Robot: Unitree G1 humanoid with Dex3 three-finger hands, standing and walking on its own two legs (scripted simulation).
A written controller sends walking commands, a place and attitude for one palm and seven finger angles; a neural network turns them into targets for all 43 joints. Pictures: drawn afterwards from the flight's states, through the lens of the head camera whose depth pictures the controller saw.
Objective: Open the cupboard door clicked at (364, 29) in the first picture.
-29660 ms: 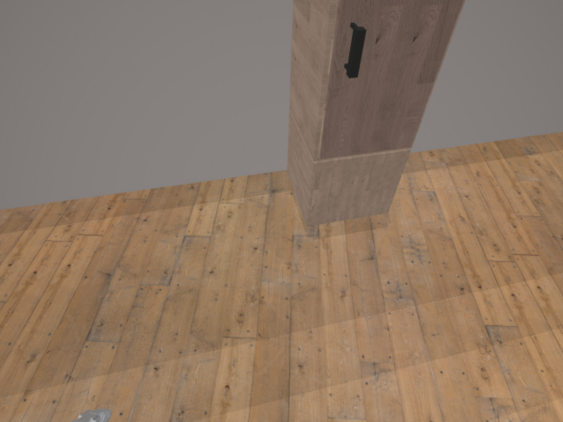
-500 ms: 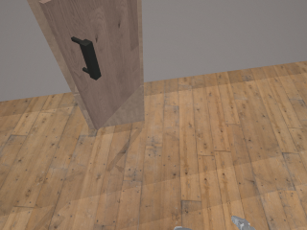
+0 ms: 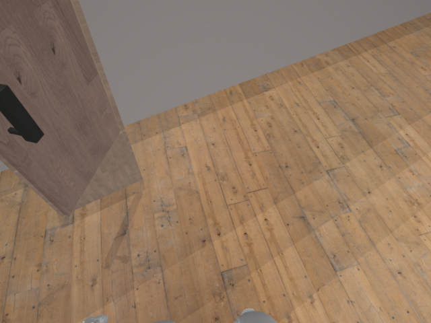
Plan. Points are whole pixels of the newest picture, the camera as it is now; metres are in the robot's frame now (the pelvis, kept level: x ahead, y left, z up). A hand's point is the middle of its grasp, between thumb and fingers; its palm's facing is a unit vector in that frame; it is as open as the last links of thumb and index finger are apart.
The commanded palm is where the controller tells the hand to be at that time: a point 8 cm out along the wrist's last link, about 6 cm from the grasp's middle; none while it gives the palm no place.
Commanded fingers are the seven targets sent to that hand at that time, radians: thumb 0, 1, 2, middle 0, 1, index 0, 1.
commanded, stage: walk to a spot facing it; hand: left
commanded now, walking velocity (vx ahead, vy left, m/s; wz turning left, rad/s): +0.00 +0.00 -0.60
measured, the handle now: (7, 113) +0.46 +0.44 +0.08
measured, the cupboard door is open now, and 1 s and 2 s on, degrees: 46 46 46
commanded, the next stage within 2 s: turn to face it in 1.76 s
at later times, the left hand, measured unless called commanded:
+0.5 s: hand (144, 312) +0.16 +0.15 -0.17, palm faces -0.28 -0.94 -0.20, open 7.4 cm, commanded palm none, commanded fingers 0.00 0.90 0.90 -0.20 -0.30 -0.20 -0.30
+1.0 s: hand (237, 228) +0.35 -0.04 -0.16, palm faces -0.58 -0.79 -0.19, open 7.4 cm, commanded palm none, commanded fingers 0.00 0.90 0.90 -0.20 -0.30 -0.20 -0.30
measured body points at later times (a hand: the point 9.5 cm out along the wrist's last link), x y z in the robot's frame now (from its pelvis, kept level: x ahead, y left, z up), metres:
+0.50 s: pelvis +0.04 -0.02 +0.00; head +0.08 -0.02 +0.45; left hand +0.17 +0.20 -0.15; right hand +0.03 -0.29 -0.13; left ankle +0.06 +0.09 -0.73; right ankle -0.01 -0.14 -0.70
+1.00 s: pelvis +0.16 -0.14 +0.01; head +0.21 -0.16 +0.46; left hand +0.38 +0.00 -0.14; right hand +0.04 -0.36 -0.14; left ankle +0.25 -0.02 -0.67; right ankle +0.12 -0.23 -0.73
